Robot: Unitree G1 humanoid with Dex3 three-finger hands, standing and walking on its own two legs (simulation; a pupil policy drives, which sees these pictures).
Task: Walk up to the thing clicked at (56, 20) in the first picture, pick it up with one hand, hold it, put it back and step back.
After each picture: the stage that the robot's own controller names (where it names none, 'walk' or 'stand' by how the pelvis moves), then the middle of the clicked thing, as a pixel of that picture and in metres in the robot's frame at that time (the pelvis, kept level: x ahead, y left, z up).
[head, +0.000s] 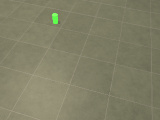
stand; (55, 18) +1.72 +0.33 -0.72
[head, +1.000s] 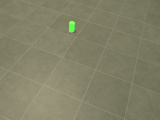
walk; (71, 26) +1.60 +0.11 -0.69
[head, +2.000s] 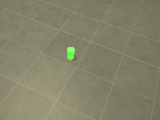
walk; (70, 53) +1.01 +0.11 -0.70
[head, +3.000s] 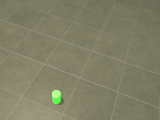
walk; (56, 97) +0.61 +0.14 -0.71
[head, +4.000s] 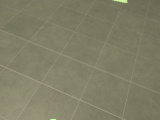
stand; out of the picture +0.37 +0.13 -0.71
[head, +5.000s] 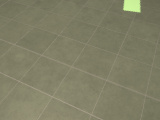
stand; out of the picture +0.31 +0.14 -0.72
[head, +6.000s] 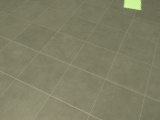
stand; out of the picture +0.29 +0.14 -0.71
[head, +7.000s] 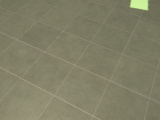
stand; out of the picture +0.27 +0.13 -0.72
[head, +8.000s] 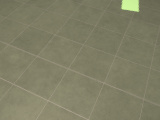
stand; out of the picture +0.25 +0.14 -0.73
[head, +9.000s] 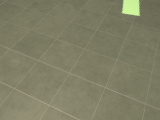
stand; out of the picture +0.23 +0.14 -0.73
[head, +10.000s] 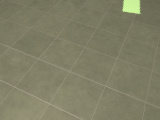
stand; out of the picture +0.23 +0.14 -0.73
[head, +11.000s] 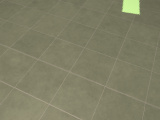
go down; out of the picture +0.23 +0.14 -0.73
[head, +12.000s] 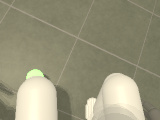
go down; (35, 79) +0.34 +0.15 -0.33
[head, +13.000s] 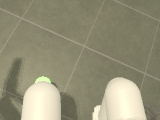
go down; (43, 86) +0.33 +0.14 -0.32
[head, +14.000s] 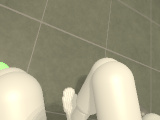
close in; out of the picture +0.35 +0.17 -0.23
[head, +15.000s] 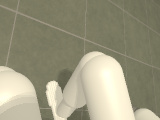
close; out of the picture +0.37 +0.18 -0.22
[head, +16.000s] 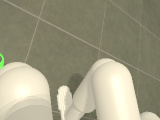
lift; out of the picture +0.33 +0.20 -0.20
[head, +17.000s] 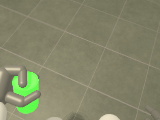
lift; (26, 93) +0.29 +0.17 +0.00
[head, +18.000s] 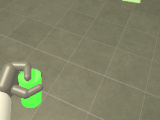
hold; (30, 88) +0.31 +0.17 +0.01
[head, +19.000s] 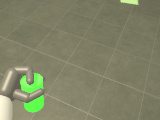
hold; (33, 93) +0.30 +0.17 +0.00
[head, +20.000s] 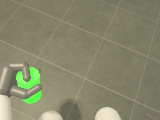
crouch; (29, 86) +0.33 +0.17 -0.07
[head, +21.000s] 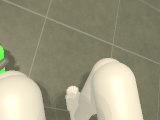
lower; out of the picture +0.38 +0.18 -0.20
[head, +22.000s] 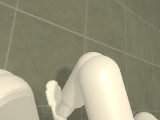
lower; out of the picture +0.40 +0.22 -0.23
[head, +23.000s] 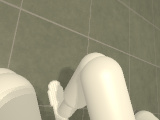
lower; out of the picture +0.39 +0.22 -0.24
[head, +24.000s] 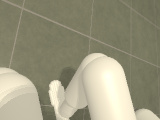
lower; out of the picture +0.39 +0.22 -0.23
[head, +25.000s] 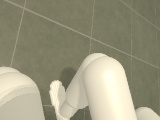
lower; out of the picture +0.38 +0.21 -0.23
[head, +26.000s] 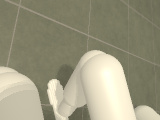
open; out of the picture +0.37 +0.19 -0.23
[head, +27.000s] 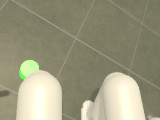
walk; (28, 70) +0.36 +0.16 -0.28
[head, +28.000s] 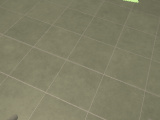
stand; out of the picture +0.29 +0.14 -0.64
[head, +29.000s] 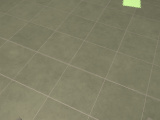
stand; out of the picture +0.29 +0.16 -0.67
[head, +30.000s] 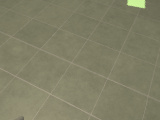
stand; out of the picture +0.29 +0.15 -0.67
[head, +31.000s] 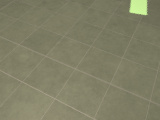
walk; out of the picture +0.31 +0.15 -0.72
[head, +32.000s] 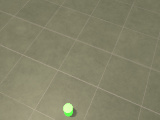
walk; (68, 110) +0.39 +0.10 -0.71
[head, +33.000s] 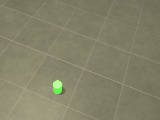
walk; (57, 87) +0.59 +0.12 -0.71
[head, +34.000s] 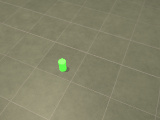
stand; (62, 65) +0.91 +0.21 -0.70
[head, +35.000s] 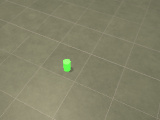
stand; (67, 65) +0.93 +0.15 -0.72
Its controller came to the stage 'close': yes
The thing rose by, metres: 0.71
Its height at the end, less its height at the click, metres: +0.00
